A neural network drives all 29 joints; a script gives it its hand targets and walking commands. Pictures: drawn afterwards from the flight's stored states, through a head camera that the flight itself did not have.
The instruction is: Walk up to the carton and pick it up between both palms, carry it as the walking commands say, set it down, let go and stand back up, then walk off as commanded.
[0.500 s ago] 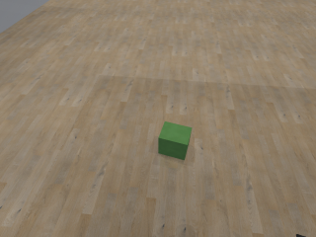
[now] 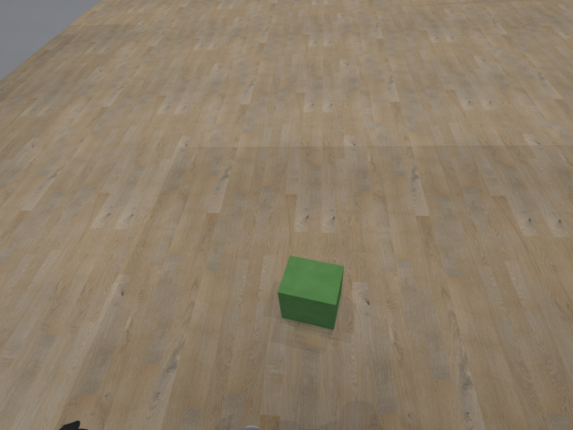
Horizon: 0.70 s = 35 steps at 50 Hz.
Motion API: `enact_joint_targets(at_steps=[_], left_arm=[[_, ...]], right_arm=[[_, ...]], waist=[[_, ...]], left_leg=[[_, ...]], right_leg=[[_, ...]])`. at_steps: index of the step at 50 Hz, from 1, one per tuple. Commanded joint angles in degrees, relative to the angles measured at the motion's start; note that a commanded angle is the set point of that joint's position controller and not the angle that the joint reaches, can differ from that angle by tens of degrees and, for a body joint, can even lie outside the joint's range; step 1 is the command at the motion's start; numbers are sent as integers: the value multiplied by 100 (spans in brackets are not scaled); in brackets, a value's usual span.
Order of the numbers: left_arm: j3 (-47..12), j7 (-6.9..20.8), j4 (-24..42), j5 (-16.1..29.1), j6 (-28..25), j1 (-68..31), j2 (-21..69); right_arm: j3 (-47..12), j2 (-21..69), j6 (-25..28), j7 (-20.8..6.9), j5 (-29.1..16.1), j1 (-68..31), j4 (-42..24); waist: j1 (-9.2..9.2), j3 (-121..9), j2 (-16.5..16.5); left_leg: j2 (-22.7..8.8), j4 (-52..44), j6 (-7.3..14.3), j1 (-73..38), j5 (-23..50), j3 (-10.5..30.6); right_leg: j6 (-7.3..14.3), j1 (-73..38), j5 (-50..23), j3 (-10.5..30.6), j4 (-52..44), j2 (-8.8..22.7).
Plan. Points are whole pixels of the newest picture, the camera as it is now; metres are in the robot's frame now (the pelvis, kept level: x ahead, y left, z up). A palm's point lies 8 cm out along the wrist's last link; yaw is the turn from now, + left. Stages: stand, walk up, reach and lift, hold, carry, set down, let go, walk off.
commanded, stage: walk up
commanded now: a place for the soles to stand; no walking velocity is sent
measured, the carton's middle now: (311, 292) +0.70 +0.00 -0.67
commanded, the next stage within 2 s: none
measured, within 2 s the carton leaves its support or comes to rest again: neither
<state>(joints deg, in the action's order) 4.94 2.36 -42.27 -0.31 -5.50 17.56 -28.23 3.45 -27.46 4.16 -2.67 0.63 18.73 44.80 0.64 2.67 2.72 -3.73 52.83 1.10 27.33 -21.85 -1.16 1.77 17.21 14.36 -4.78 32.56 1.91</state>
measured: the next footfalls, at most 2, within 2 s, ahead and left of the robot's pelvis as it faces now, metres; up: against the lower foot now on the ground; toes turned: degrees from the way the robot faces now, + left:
left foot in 0.14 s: +0.19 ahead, +0.13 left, +0.00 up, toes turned +1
right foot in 0.42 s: +0.22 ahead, -0.12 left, +0.00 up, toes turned -4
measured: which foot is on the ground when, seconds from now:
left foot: up 0.00-0.12, down 0.14-1.00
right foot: down 0.00-0.16, up 0.18-0.40, down 0.42-1.00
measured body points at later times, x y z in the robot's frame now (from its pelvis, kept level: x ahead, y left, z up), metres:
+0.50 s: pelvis +0.13 -0.01 -0.02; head +0.15 -0.01 +0.43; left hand +0.25 +0.33 -0.11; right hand +0.22 -0.35 -0.11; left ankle +0.15 +0.13 -0.73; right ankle +0.18 -0.12 -0.73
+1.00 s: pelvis +0.16 +0.00 +0.01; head +0.16 +0.00 +0.46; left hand +0.29 +0.32 -0.09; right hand +0.27 -0.33 -0.10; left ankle +0.15 +0.13 -0.73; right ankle +0.18 -0.12 -0.73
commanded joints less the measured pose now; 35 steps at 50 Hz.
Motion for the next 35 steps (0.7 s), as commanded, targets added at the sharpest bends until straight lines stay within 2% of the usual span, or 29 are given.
enact_joint_targets(at_steps=[1,4,5,7,8,9,10,11,12,13,14,16,17,18,19,20,21,22,23,24,25,26,27,28,30,32,35], left_arm=[[273,1,247,-12,-42,360,-1242],[209,40,353,-2,19,132,-1286],[168,39,367,4,48,38,-1263],[-15,-4,395,-2,91,41,-954],[-136,-45,459,9,82,103,-656],[-175,-77,529,52,97,299,-525],[-81,-180,363,-11,167,356,-981],[-49,-203,272,33,170,353,-1051],[-9,-207,196,56,164,448,-1049],[-7,-202,150,45,160,497,-976],[-14,-170,77,4,163,571,-867],[-18,-165,18,1,180,558,-640],[-21,-185,-41,20,182,568,-556],[-4,-216,-141,23,172,605,-519],[27,-244,-202,-4,154,570,-574],[59,-266,-199,-43,139,443,-704],[102,-288,-191,-92,96,324,-958],[93,-286,-151,-35,69,83,-1319],[93,-284,-235,-22,91,-113,-1377],[35,-297,-236,-8,120,-449,-1315],[-35,-296,-249,6,165,-757,-1157],[-113,-280,-324,24,200,-913,-940],[-156,-272,-377,51,220,-899,-795],[-163,-268,-483,73,223,-837,-750],[-168,-272,-705,71,215,-922,-776],[-184,-287,-864,82,218,-1096,-827],[-235,-303,-1063,100,251,-1370,-777]], right_arm=[[281,-796,62,-61,12,39,-306],[322,-767,67,-117,6,-97,-311],[336,-761,81,-112,15,-28,-266],[387,-911,122,-21,53,323,-155],[463,-1192,160,77,123,738,-108],[574,-1771,171,136,103,803,-261],[600,-1751,147,141,-21,600,-360],[549,-1555,133,157,-47,510,-337],[495,-1407,105,176,-49,411,-314],[457,-1306,73,198,-34,213,-346],[436,-1255,46,196,1,75,-376],[373,-1156,9,187,28,-141,-440],[329,-1101,-12,188,16,-313,-450],[289,-1077,-43,192,-17,-438,-435],[219,-981,-82,196,-44,-509,-413],[122,-784,-119,199,-65,-533,-398],[6,-469,-149,202,-81,-447,-404],[-6,-463,-219,250,-101,-497,-360],[72,-786,-278,305,-127,-483,-139],[73,-811,-264,313,-113,-363,29],[66,-794,-215,320,-109,-264,202],[86,-880,-161,331,-63,-293,344],[93,-1045,-120,316,-29,-500,363],[78,-1119,-96,283,-49,-767,400],[-10,-940,-117,274,-97,-925,586],[-63,-835,-164,279,-113,-1030,797],[-105,-777,-202,276,-112,-1198,1039]], waist=[[121,-74,-1304],[35,-40,-1336],[-74,-19,-1207],[-337,-156,-664],[-575,-451,273],[-544,-466,1284],[-464,-356,481],[-387,-253,196],[-278,-137,190],[-202,-70,424],[-199,-67,723],[-117,-187,844],[-30,-253,835],[77,-363,763],[144,-446,664],[187,-454,375],[103,-474,-482],[47,-535,-1090],[12,-362,-929],[-149,-277,-883],[-278,-318,-891],[-308,-326,-907],[-174,-330,-632],[-16,-407,-401],[1,-535,-578],[-49,-565,-563],[-77,-635,-527]], left_leg=[[-107,-784,-29,147,324,-95],[96,-1498,-39,-646,820,-370],[187,-1827,-24,-1088,1040,-433],[369,-2260,99,-2085,798,-289],[-325,-2814,342,-2750,-51,839],[-1853,-3768,1062,-2998,-1130,3450],[-2148,-3670,1521,-2665,-829,3625],[-1963,-3500,1598,-2400,-43,3124],[-1686,-3322,1469,-2177,642,2381],[-1411,-3185,1320,-1907,1050,1765],[-1248,-3029,1285,-1621,1785,1320],[-1188,-2761,1217,-1050,3084,873],[-1145,-2559,1150,-834,3388,725],[-1045,-2271,1011,-637,3203,572],[-864,-1975,772,-406,2473,460],[-696,-1742,476,-141,1560,359],[-340,-1061,194,195,643,62],[134,-560,-17,91,-827,-58],[62,-412,18,-235,-1161,211],[46,-832,65,-470,-751,165],[40,-1511,112,-977,-10,106],[-96,-1884,142,-1203,493,331],[-362,-2167,240,-1111,791,808],[-517,-2174,328,-928,1123,977],[-402,-2088,276,-928,1451,702],[-242,-2086,186,-1133,1693,494],[-265,-2349,176,-1419,1874,471]], right_leg=[[1195,-353,-408,1299,-1389,1323],[1019,193,706,1116,-1382,1190],[941,511,1016,1021,-1168,1124],[664,1076,848,802,-215,896],[387,1516,445,426,1175,563],[14,2589,1449,8,2543,-233],[-47,2518,1604,697,3139,-17],[-67,2364,1466,884,3245,79],[-74,2156,1325,860,2900,257],[-79,1858,1317,703,2360,373],[-102,1489,1269,482,2042,316],[-72,685,859,234,1515,127],[-41,332,572,144,1192,30],[12,-101,129,64,744,-67],[93,-492,-215,97,317,-176],[171,-754,-471,386,-28,-65],[363,-822,-615,1559,-511,797],[1004,-202,-389,3122,-1107,1890],[1254,62,-306,3058,-1019,1938],[1128,190,-505,2564,-749,1654],[806,399,-625,1971,-527,1286],[500,546,-740,1605,-329,1021],[283,477,-763,1266,-64,704],[183,132,-670,999,102,441],[209,-292,-926,1010,-19,503],[290,-383,-1431,1187,-192,694],[235,-502,-1651,1096,-320,695]])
